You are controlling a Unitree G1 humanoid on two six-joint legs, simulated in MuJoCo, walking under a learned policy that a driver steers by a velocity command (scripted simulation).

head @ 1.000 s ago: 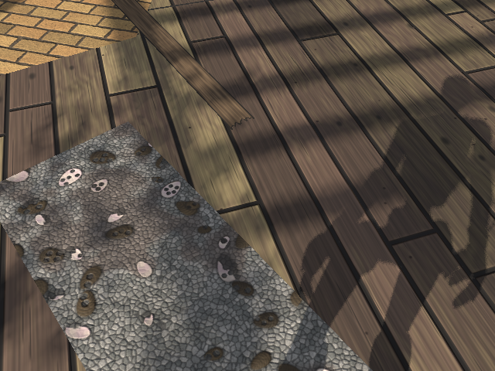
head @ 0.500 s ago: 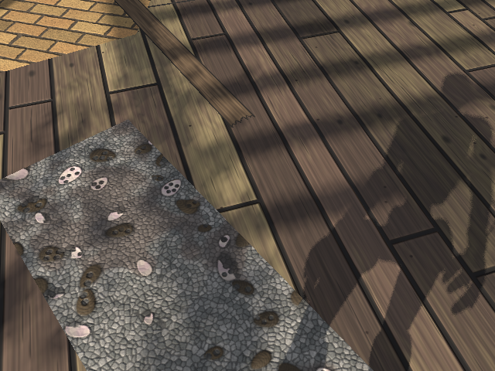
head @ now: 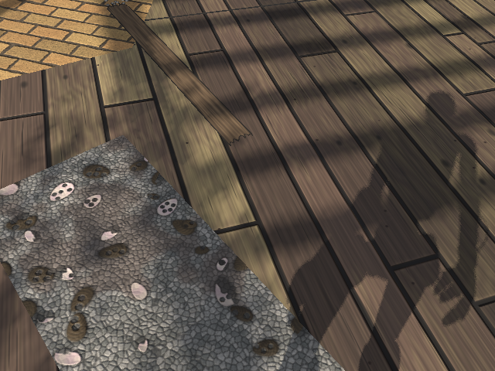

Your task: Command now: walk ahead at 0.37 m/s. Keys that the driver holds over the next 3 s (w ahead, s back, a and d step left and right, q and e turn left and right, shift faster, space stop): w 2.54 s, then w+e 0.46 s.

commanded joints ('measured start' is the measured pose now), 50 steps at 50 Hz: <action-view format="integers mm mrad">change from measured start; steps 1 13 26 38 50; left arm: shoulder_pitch -202 -510 -233 20 -51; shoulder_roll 68 42 71 173 164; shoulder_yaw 5 -14 10 25 14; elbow -150 -279 -172 -99 -161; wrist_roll -12 3 45 20 -11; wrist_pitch -68 -55 -71 -55 -84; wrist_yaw -15 -62 -68 -15 -27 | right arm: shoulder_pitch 258 206 30 -395 -71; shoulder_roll -140 -172 -115 -99 -211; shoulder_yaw -23 -12 -33 -23 -57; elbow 32 -19 -123 -266 -206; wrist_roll -17 -5 11 2 -9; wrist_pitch -25 6 -9 0 -11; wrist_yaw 8 -16 -10 18 36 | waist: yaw -69 -51 -14 80 -72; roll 172 150 -14 -3 165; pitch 169 198 0 108 -149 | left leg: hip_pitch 365 157 -333 -440 388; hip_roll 401 232 170 127 359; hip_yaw -658 -123 -143 -48 -529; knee -385 -495 700 50 -276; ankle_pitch -43 449 104 490 167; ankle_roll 213 107 5 -55 189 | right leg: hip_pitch -680 -323 86 184 -463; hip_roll -22 -9 -199 -166 -44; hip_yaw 49 -96 228 46 66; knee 433 -184 -628 -679 553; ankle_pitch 9 458 297 406 14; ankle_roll -40 -16 -198 -171 -31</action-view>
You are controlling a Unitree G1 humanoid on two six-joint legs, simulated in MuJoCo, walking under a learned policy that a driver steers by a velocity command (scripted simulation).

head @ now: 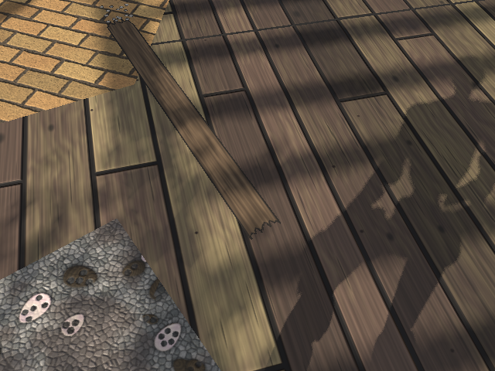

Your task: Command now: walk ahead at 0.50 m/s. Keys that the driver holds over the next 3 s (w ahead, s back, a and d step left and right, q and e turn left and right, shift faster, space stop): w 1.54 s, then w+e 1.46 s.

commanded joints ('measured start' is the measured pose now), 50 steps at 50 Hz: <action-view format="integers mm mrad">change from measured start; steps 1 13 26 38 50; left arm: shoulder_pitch -82 -322 99 -57 19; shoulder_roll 119 33 201 122 165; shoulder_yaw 24 27 81 47 64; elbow -99 -172 -87 -84 -31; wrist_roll -8 16 14 25 6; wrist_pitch -43 2 -13 -21 23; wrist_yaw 5 -1 -25 5 18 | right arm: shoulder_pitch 161 271 365 40 -45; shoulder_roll -123 -147 -72 -70 -128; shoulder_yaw -27 -29 0 -28 -34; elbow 3 81 102 0 -50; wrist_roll -7 -2 15 -2 13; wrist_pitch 2 6 1 35 9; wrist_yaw -4 -37 -30 -43 7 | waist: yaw -83 -69 91 -15 -55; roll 73 73 -213 -34 -83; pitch -134 22 -404 -2 -34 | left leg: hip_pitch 484 332 -248 -242 21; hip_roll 299 185 -38 150 17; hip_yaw -425 -111 -174 -100 -5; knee -310 -466 770 261 -80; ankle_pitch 31 164 -419 146 77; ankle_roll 180 143 -24 -48 36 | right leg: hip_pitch -481 -426 653 97 325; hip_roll -101 -110 -380 -201 -244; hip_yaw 33 -26 696 78 4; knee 218 -382 -751 -949 -689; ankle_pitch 104 569 109 481 862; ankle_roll -30 22 -303 -185 -110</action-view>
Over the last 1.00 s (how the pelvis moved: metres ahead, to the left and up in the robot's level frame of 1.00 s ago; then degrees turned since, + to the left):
0.56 0.02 0.00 0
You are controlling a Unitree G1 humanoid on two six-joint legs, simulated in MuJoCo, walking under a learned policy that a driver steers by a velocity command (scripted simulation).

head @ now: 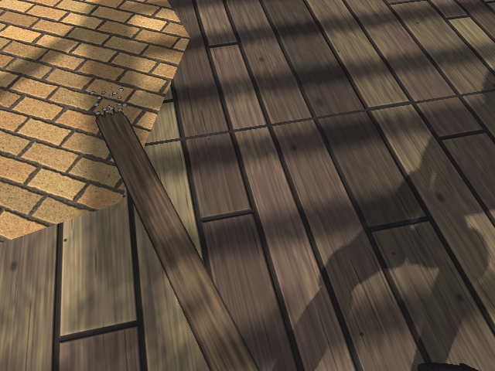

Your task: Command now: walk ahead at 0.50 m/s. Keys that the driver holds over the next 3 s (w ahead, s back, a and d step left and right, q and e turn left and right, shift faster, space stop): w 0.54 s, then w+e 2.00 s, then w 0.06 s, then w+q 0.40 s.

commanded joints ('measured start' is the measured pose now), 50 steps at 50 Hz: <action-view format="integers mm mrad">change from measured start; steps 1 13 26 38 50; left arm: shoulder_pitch -35 -186 -485 -194 -3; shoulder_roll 153 74 77 115 162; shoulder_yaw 27 22 4 20 37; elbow -43 -123 -233 -161 -136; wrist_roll -1 6 -6 14 -9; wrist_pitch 7 -3 -30 -33 -5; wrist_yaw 7 8 -46 -35 12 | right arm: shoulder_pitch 212 255 405 236 -128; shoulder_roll -182 -148 -184 -124 -110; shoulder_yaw -67 -40 -53 -40 -24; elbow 12 63 147 34 -102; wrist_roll -4 -27 -2 -21 -7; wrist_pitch -18 -28 13 -29 -36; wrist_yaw -3 -23 -50 -52 -27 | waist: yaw -178 -71 -130 -96 4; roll -107 23 48 -86 -107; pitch -112 0 73 -58 33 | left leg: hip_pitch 349 394 621 -43 25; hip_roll -50 180 216 70 -31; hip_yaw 36 -204 -90 -98 -91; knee -20 -390 -300 550 -22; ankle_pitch -29 10 119 -275 85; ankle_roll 66 188 120 -27 -87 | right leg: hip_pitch -77 -761 -730 -231 -244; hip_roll -216 -187 -101 -223 -174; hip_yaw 55 116 55 401 360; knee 311 744 270 -65 -7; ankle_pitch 841 209 342 311 256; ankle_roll -115 -19 -53 -267 -201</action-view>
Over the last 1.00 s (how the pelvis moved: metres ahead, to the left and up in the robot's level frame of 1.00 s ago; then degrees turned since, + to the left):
0.56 -0.03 0.00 0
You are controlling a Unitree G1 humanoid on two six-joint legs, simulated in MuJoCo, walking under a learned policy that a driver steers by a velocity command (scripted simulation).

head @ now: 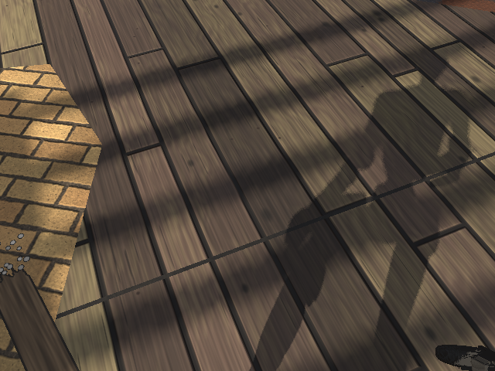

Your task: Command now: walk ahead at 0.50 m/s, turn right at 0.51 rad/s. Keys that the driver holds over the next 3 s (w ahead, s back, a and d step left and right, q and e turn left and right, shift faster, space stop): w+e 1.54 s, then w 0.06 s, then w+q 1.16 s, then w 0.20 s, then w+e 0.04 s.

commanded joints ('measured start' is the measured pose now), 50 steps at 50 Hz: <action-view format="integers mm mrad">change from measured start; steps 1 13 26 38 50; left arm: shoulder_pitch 25 -63 -371 -156 -1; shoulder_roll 165 107 75 167 205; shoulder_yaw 37 34 6 39 52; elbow -44 -171 -334 -322 -263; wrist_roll -6 -13 -4 20 -5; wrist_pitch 2 23 32 7 16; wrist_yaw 11 -2 -64 -39 4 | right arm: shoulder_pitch -106 182 301 215 -61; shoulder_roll -85 -82 -198 -173 -109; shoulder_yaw -12 -19 -54 -29 -6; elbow -91 -20 33 -76 -191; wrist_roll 8 -22 9 -6 -1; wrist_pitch -26 -14 18 -26 -14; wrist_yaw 13 9 -10 1 25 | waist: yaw -18 -104 -171 -105 -22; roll -116 79 21 -73 -116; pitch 28 -18 70 -72 8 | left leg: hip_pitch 98 513 646 -50 74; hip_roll -38 205 225 83 -39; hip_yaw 16 -134 232 5 25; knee -70 -342 -357 628 8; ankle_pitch -16 -186 88 -380 36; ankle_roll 1 185 163 30 -22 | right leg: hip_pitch -55 -598 -602 -15 -123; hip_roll -247 -216 -181 -282 -204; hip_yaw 214 -3 -142 278 195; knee -29 862 365 -48 -11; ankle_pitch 131 -64 218 197 161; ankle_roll -130 38 20 -226 -150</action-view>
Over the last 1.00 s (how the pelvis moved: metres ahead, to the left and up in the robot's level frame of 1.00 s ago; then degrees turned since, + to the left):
0.55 -0.04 0.02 -11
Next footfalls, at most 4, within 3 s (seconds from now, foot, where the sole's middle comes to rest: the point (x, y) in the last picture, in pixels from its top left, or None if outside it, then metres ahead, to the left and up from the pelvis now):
0.10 left None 0.24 0.14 -0.78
0.62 right None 0.44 -0.18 -0.78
1.12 left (347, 270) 0.80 -0.16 -0.78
1.64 right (485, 289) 0.76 -0.56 -0.78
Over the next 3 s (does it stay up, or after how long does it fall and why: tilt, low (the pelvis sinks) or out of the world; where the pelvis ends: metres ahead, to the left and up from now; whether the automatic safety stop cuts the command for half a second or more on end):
stays up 1.30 -0.91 0.00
